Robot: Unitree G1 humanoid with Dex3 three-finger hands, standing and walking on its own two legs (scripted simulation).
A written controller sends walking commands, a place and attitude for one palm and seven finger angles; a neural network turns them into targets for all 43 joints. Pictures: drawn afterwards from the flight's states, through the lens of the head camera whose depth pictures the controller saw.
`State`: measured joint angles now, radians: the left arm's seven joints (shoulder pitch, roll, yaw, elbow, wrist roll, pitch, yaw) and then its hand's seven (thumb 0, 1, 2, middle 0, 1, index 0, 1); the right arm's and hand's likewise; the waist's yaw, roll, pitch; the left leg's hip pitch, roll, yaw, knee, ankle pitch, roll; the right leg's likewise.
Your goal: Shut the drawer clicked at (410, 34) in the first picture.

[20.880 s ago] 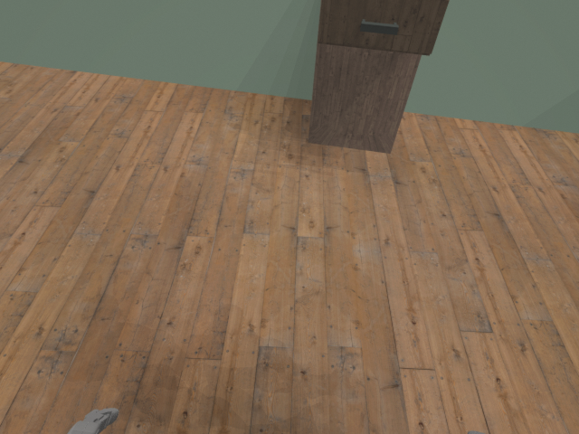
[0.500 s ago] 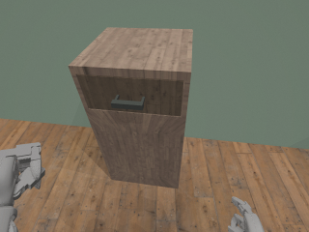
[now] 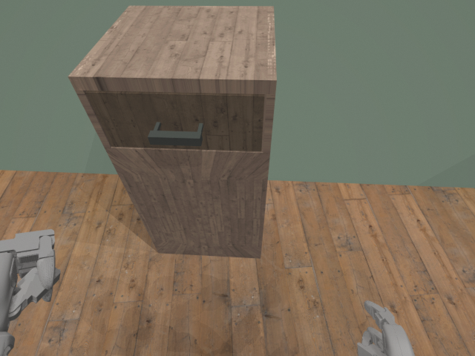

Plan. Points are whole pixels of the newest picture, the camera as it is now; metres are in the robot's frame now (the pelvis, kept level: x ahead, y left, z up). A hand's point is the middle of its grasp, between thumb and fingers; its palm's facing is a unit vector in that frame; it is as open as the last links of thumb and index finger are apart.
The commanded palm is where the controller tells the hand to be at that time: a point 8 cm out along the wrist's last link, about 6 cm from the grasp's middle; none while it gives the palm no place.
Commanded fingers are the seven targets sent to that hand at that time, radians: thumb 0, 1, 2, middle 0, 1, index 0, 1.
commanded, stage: step back with the hand held close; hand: left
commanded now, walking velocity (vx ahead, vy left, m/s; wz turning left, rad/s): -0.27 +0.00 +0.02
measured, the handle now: (177, 132) +0.62 +0.19 +0.00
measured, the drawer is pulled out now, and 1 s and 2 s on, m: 0.00 0.00 0.00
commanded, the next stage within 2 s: stop stepping back and stand still in 0.96 s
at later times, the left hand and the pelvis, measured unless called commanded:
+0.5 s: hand (11, 335) +0.12 +0.24 +0.15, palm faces +0.37 -0.82 -0.43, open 3.2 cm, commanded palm +0.06 +0.29 +0.17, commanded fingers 0.00 0.90 0.90 -1.40 -1.60 -1.40 -1.60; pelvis -0.07 +0.01 -0.02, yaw +0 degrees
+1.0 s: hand out of the picture +0.02 +0.21 +0.17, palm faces +0.26 -0.81 -0.53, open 3.2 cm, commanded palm -0.03 +0.26 +0.17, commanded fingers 0.00 0.90 0.90 -1.40 -1.60 -1.40 -1.60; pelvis -0.16 -0.02 -0.01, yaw +0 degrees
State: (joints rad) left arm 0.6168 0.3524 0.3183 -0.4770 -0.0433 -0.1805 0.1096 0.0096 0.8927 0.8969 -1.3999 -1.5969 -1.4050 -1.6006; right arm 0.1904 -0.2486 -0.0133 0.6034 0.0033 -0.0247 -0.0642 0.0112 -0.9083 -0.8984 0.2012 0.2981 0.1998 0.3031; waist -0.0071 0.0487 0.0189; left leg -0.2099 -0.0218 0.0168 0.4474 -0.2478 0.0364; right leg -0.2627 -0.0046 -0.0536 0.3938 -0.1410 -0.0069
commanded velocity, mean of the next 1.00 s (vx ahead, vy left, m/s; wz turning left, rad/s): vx -0.34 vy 0.00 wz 0.00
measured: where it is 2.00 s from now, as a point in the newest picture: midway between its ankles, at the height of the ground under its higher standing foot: outside the picture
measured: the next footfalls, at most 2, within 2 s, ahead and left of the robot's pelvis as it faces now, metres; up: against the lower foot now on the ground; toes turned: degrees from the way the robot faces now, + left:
right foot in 0.68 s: -0.12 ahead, -0.12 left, +0.00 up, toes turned +4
left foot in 1.10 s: -0.13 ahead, +0.10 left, +0.00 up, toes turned +1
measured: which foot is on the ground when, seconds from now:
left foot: down 0.00-0.90, up 0.92-1.00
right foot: down 0.00-0.54, up 0.56-0.66, down 0.68-1.00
